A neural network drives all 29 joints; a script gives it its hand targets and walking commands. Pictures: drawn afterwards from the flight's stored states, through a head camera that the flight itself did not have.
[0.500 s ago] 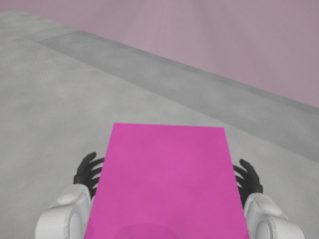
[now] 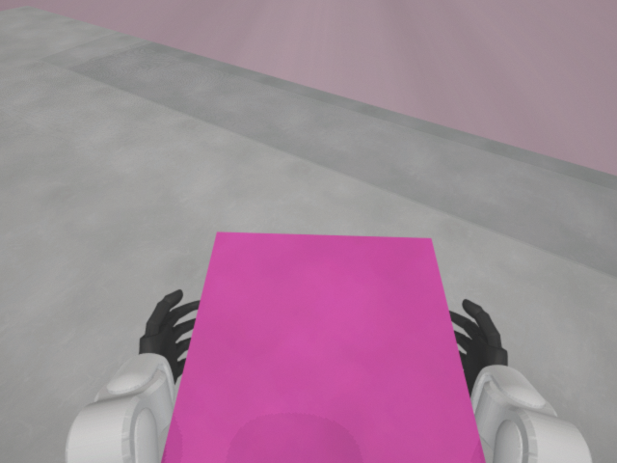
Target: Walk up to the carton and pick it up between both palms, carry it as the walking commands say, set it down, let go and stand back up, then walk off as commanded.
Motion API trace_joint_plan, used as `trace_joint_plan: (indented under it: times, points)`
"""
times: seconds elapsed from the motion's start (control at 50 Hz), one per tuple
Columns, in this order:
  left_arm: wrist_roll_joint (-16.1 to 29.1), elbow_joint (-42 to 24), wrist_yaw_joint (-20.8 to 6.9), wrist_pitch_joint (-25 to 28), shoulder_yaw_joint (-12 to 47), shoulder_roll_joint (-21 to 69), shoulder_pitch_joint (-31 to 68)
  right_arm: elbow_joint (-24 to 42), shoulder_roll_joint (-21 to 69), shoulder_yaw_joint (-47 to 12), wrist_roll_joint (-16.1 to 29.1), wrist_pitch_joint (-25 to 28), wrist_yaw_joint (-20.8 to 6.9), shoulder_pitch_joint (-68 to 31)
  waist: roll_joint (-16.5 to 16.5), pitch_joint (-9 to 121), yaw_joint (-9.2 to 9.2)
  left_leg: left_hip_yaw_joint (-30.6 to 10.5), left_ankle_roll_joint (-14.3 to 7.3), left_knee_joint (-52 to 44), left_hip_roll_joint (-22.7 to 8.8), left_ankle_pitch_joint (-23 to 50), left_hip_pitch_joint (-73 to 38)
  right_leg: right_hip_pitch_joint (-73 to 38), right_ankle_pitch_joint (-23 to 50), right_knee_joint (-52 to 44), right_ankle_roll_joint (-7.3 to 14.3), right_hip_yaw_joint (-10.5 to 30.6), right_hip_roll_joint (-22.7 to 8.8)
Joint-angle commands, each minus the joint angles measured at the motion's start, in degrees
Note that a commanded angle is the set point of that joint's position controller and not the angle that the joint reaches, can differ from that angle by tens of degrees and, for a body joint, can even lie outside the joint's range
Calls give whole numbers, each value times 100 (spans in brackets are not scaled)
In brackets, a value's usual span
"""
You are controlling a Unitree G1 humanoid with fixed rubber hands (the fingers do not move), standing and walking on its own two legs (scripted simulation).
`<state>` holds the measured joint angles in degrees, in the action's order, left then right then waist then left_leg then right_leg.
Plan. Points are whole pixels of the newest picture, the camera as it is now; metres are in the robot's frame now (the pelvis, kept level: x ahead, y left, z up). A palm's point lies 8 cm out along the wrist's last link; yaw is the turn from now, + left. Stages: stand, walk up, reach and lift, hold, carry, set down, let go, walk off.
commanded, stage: carry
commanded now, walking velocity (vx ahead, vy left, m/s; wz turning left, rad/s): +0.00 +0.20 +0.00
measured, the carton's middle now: (319, 376) +0.25 +0.01 +0.02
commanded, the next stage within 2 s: none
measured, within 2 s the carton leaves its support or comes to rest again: neither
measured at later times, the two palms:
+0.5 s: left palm (73, 359) +0.21 +0.27 +0.10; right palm (405, 374) +0.22 -0.08 +0.10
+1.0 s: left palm out of the picture +0.19 +0.39 +0.10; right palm (282, 407) +0.18 +0.05 +0.09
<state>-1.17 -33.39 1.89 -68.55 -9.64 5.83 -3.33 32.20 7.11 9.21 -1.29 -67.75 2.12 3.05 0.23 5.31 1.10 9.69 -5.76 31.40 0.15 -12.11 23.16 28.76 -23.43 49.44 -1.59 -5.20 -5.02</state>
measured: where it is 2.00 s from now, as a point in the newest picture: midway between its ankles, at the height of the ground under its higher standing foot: outside the picture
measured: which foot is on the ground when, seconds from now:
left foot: down 0.00-0.20, up 0.22-0.52, down 0.54-0.84, up 0.86-1.00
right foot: up 0.00-0.16, down 0.18-0.54, up 0.56-0.82, down 0.84-1.00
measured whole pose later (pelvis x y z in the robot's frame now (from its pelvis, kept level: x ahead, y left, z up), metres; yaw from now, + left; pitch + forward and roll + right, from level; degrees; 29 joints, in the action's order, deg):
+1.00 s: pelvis -0.04 +0.23 +0.01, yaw -2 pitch +4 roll +2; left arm -1.4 -34.6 1.6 -66.5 -9.8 7.7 -4.8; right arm 33.7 5.7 8.8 -0.9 -67.9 1.7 2.7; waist 0.8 3.6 0.0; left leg 2.9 2.0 58.2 -1.0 -20.7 31.7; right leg 18.5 -13.6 28.9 0.0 -8.8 -6.7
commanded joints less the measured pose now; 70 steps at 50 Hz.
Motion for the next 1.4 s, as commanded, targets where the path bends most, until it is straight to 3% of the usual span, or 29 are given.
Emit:
trace_joint_plan:
  times: [0.0,0.14,0.18,0.2,0.22,0.26,0.28,0.34,0.48,0.5,0.52,0.54,0.56,0.6,0.64,0.74,0.78,0.8,0.82,0.84,0.86,0.9,0.98,1.12,1.16,1.18,1.2,1.26,1.38]
  points:
    - [1520,-525,-489,-33,4594,4052,2245,671,3659,-4256,1332,-52,-456,-1894,434,697,-57,-1334,-409,-1651,-1389,-593,-501,151,-310,1338,50,39,83]
    - [1384,-525,-399,-34,4369,3763,1832,706,3539,-4405,1291,-101,-412,-1828,546,1048,-45,-1266,-334,-996,-1262,612,-955,-1146,226,-1958,183,-249,81]
    - [1348,-461,-415,3,4224,3678,1708,660,3537,-4455,1246,-125,-407,-1803,-325,940,-10,-899,192,-103,-842,447,553,-2577,949,-3000,418,1053,-1120]
    - [1259,-372,-409,63,4204,3748,1697,1014,3556,-4666,1337,-121,-451,-2129,-1956,717,40,-473,641,762,-330,-820,1407,-2589,2877,-3167,1080,2810,-2578]
    - [1376,-568,-428,60,4379,3840,1862,897,3709,-4605,1393,-124,-447,-2160,-1596,536,18,-812,694,2059,-339,-1559,1682,-2514,4197,-3122,1446,2648,-2780]
    - [1386,-641,-462,80,4400,3841,1872,798,3883,-4692,1515,-67,-466,-2307,-587,571,10,-1124,757,3168,-279,-1275,1658,-2335,4074,-2954,1254,1695,-2297]
    - [1365,-670,-478,111,4369,3848,1839,753,3916,-4695,1541,-33,-479,-2248,-579,624,-13,-1061,803,3229,-310,-1030,1618,-2368,4276,-2790,1093,1238,-1985]
    - [1377,-687,-466,181,4220,3710,1744,756,3847,-4611,1516,29,-411,-2139,-1076,770,-21,-622,944,2614,-244,-941,1257,-2424,4761,-2482,835,508,-1491]
    - [1352,-640,-398,93,4248,3473,1668,520,3583,-4324,1345,-18,-303,-1631,-1548,886,-60,38,843,-564,91,-322,-567,-1957,3969,-1978,441,351,-1294]
    - [1328,-626,-394,83,4299,3460,1667,485,3552,-4273,1315,-12,-305,-1588,-1091,1036,-61,-76,809,-1004,-15,-3,-1194,-1639,3439,-1539,196,164,-1073]
    - [1278,-581,-378,63,4307,3430,1676,444,3487,-4238,1291,-16,-313,-1609,-329,1118,-48,-685,701,-1109,-688,1045,-1863,-927,1909,-954,-43,-50,-800]
    - [1375,-692,-406,53,4432,3479,1829,433,3327,-4120,1221,11,-321,-1612,1499,1058,-148,-2219,68,-1079,-2102,3251,-2207,434,-525,-104,-407,-573,-101]
    - [1509,-781,-433,88,4564,3725,2101,635,3509,-4105,1325,76,-357,-1786,1849,1053,-164,-2266,-444,-920,-2126,3900,-2024,635,-1847,1056,-263,-263,139]
    - [1604,-744,-502,134,4694,4085,2261,658,3791,-4118,1308,128,-403,-1786,1180,1011,-121,-1425,-449,-795,-1617,2747,-1473,420,-1147,1873,-97,118,30]
    - [1613,-740,-482,160,4786,4147,2254,572,3779,-4100,1272,155,-446,-1733,1151,906,-102,-1045,-323,-1019,-1328,1491,-1191,335,-592,1460,-20,-40,45]
    - [1312,-569,-348,122,4470,3691,1804,620,3519,-4333,1313,93,-436,-1727,890,908,-109,-1362,-568,-1039,-1420,1229,-1039,-447,-203,-664,149,-204,179]
    - [1233,-471,-330,84,4284,3573,1669,616,3449,-4381,1302,19,-402,-1765,647,914,-27,-1218,-417,-769,-1268,1122,-714,-1263,591,-1967,202,-262,100]
    - [1208,-421,-340,71,4187,3505,1643,576,3402,-4392,1258,-19,-387,-1752,284,875,-23,-1067,-176,-485,-1098,836,-152,-1936,1105,-2580,223,26,-279]
    - [1175,-361,-356,75,4086,3420,1556,566,3399,-4417,1209,-45,-374,-1768,-507,764,11,-840,124,253,-768,284,835,-2674,1322,-3081,406,1108,-1241]
    - [1142,-277,-362,89,4094,3453,1535,863,3325,-4536,1233,-72,-397,-1969,-2019,641,32,-519,591,1228,-240,-1388,1652,-2780,3145,-3314,1166,2949,-2782]
    - [1302,-476,-381,76,4251,3600,1705,855,3507,-4518,1350,-95,-422,-2144,-1472,474,35,-1047,681,2454,-353,-1771,1688,-2420,3636,-3358,1583,2772,-2892]
    - [1338,-555,-421,81,4284,3663,1821,758,3719,-4605,1483,-66,-455,-2368,-485,483,28,-1303,741,3265,-387,-1162,1416,-1903,2418,-3378,1253,1704,-2254]
    - [1417,-631,-463,164,4240,3637,1791,714,3752,-4514,1422,19,-392,-2126,-1012,652,-32,-717,893,2552,-324,-817,1034,-1852,2739,-3041,786,562,-1526]
    - [1422,-681,-408,73,4304,3408,1694,553,3533,-4283,1276,-41,-269,-1634,-1517,816,-62,18,809,-453,12,-377,-472,-1625,2355,-2497,467,298,-1339]
    - [1317,-615,-379,33,4346,3337,1674,441,3443,-4192,1236,-53,-283,-1560,-464,979,-73,-533,721,-1231,-501,-68,-1579,-825,1436,-1369,68,-125,-863]
    - [1279,-569,-373,-1,4337,3356,1672,433,3270,-4123,1168,-73,-300,-1579,1095,784,-123,-2067,353,-1596,-1832,1126,-1818,424,-585,-390,-270,-610,-135]
    - [1471,-816,-415,45,4582,3623,2089,576,3407,-4068,1277,21,-360,-1682,2035,778,-186,-2559,-309,-1458,-2189,2089,-1597,811,-1810,703,-227,-373,230]
    - [1631,-774,-483,126,4767,4159,2302,763,3778,-4136,1371,125,-451,-1839,1153,901,-90,-1193,-278,-1047,-1392,1554,-1179,524,-673,1855,-36,129,22]
    - [1307,-571,-327,114,4504,3686,1877,617,3481,-4291,1353,89,-480,-1736,949,890,-139,-1431,-587,-1104,-1412,1415,-1202,-110,-437,-204,96,-203,225]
